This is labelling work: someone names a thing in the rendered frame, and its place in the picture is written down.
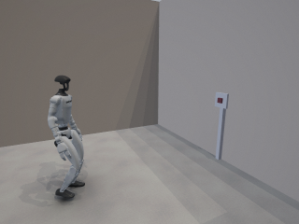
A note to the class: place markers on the robot right thigh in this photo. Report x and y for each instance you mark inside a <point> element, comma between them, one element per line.
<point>75,158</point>

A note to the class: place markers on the right robot forearm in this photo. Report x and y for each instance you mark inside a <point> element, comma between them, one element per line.
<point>55,130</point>

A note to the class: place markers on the left robot forearm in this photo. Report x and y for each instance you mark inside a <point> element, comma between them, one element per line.
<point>72,123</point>

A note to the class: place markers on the robot right foot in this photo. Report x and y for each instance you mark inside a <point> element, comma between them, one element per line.
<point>66,193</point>

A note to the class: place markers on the panel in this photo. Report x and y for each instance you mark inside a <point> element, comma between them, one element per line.
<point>223,106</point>

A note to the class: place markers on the robot right upper arm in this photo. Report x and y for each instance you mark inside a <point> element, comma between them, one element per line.
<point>54,102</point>

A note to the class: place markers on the left robot hand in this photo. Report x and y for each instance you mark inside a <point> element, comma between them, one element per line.
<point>79,133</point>

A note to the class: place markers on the right robot hand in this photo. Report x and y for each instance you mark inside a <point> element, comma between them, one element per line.
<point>62,147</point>

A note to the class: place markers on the button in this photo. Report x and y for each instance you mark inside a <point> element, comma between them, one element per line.
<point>219,100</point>

